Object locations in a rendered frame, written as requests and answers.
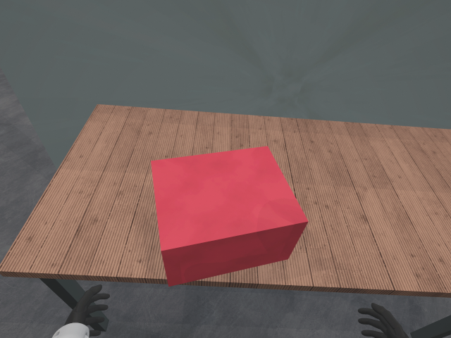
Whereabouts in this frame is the carton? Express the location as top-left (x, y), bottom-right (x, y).
top-left (151, 146), bottom-right (308, 287)

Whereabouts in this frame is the left robot forearm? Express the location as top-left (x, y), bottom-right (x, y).
top-left (52, 323), bottom-right (89, 338)

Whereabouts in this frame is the left robot hand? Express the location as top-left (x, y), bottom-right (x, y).
top-left (65, 284), bottom-right (110, 337)

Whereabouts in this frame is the table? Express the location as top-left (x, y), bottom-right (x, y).
top-left (0, 104), bottom-right (451, 338)

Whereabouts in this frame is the right robot hand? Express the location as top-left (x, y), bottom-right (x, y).
top-left (358, 303), bottom-right (409, 338)

